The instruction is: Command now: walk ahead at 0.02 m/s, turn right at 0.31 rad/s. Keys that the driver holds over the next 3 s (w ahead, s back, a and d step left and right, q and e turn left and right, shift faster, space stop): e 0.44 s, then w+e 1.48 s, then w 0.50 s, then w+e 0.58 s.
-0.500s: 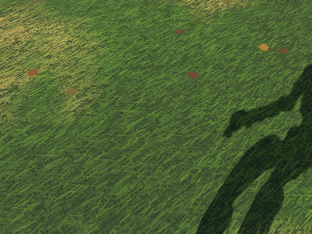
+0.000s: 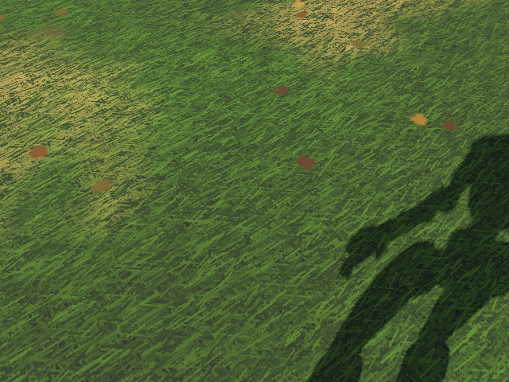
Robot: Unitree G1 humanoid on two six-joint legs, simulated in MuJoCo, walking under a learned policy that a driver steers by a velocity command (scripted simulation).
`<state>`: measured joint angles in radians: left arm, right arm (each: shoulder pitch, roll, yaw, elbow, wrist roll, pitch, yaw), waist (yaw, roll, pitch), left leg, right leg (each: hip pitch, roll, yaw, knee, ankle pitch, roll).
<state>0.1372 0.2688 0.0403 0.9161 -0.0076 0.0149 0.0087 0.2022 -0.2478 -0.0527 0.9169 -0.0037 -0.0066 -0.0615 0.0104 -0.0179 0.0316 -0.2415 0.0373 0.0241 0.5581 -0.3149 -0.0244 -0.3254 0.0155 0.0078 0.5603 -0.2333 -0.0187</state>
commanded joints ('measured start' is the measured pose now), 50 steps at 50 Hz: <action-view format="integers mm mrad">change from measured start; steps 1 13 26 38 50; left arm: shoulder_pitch -58 -6 -31 -35 -138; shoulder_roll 92 186 185 101 90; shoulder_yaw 31 67 78 65 44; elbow -89 -163 -203 -252 -368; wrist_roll -2 -9 -17 -16 -17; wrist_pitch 0 -34 15 -35 -39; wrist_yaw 3 2 31 -14 -71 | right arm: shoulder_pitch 80 -74 -81 66 135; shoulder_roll -185 -155 -136 -157 -262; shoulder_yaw -54 -61 -49 -45 -78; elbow -29 -100 -119 -114 -99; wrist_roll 0 1 26 -7 36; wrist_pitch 4 3 -36 -87 -65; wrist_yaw -24 -21 28 18 50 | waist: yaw -39 -6 -20 -69 -63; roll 111 -17 -156 145 143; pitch -71 -126 -98 36 67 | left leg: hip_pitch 103 -406 -29 218 252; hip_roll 167 1 -84 215 277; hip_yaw -135 -136 -94 -191 84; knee -98 605 -15 -438 -318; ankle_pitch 342 -175 -6 -38 459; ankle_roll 120 -31 -24 156 142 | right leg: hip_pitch -103 228 31 -521 -229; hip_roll -2 -246 -120 -54 -43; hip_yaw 9 402 495 77 -98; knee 82 -213 -297 532 86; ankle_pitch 191 360 -272 66 4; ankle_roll -36 -229 -179 60 -47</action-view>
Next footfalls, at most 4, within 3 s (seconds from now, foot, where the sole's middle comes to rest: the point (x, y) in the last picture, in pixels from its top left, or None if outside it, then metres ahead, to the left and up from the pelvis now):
0.58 left None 0.11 0.11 -0.77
1.06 right None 0.20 -0.28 -0.77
1.54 left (410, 358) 0.56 -0.38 -0.77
2.06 right None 0.45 -0.75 -0.77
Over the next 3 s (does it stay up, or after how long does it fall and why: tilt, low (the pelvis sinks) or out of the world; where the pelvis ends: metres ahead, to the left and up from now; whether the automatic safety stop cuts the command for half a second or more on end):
stays up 0.67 -1.05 0.01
